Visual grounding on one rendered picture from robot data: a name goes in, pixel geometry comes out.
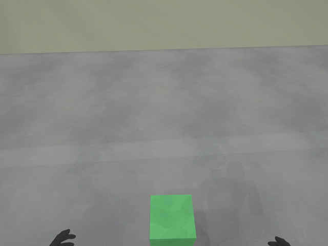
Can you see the left robot hand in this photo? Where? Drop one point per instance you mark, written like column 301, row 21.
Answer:
column 64, row 235

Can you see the carton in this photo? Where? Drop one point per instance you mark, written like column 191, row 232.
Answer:
column 172, row 220

